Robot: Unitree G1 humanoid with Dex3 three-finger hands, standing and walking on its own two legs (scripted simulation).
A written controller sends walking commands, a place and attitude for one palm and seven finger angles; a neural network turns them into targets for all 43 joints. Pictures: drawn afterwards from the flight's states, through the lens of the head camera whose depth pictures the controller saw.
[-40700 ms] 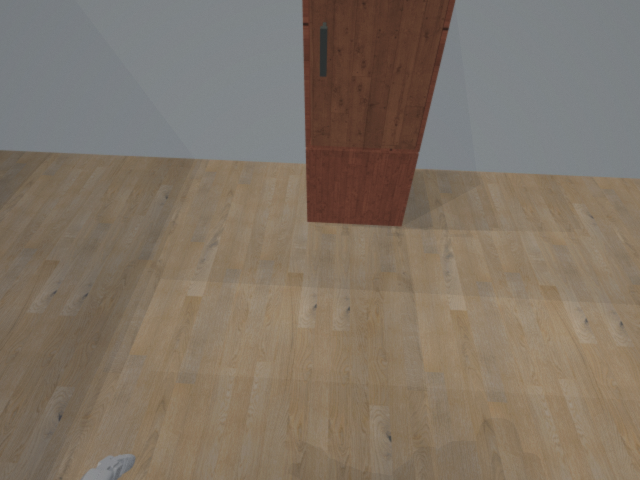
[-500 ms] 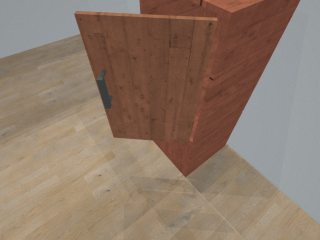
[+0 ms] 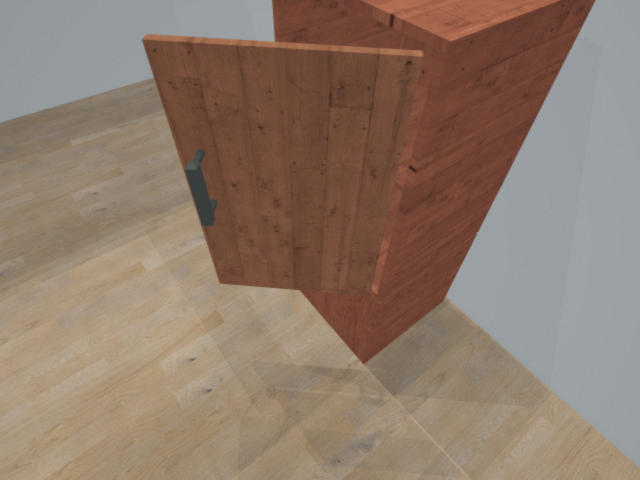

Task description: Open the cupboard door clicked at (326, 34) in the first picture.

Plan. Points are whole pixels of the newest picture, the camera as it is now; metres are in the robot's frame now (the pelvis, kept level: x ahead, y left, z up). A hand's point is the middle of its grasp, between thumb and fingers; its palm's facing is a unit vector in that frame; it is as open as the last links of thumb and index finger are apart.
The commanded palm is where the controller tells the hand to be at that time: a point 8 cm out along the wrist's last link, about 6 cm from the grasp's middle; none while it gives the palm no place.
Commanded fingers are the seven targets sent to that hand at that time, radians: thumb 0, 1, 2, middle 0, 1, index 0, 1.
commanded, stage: raise the hand with hooked fingers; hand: left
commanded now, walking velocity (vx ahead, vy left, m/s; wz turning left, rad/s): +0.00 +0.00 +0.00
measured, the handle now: (204, 188) +0.57 +0.25 +0.00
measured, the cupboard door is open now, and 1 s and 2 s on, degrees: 48 48 48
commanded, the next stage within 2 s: none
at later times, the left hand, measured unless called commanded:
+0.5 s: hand out of the picture +0.11 +0.22 -0.07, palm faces +0.05 -1.00 -0.02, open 8.8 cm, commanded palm +0.11 +0.28 -0.05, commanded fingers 0.00 0.34 0.66 -0.24 -0.66 -0.24 -0.66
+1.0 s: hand (103, 444) +0.16 +0.27 -0.03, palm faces +0.01 -1.00 -0.06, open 11.8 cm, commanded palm +0.14 +0.32 -0.02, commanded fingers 0.00 -0.24 0.41 -0.28 -1.03 -0.28 -1.03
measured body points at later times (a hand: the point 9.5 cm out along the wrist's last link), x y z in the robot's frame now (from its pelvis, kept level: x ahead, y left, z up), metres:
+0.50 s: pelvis -0.08 -0.01 -0.10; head -0.02 +0.00 +0.35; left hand +0.10 +0.28 -0.06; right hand +0.16 -0.25 -0.15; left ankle -0.03 +0.12 -0.74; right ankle -0.05 -0.10 -0.74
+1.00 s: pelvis -0.07 +0.03 -0.08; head -0.01 +0.04 +0.37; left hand +0.15 +0.32 -0.03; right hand +0.08 -0.22 -0.16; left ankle -0.03 +0.12 -0.74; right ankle -0.05 -0.10 -0.74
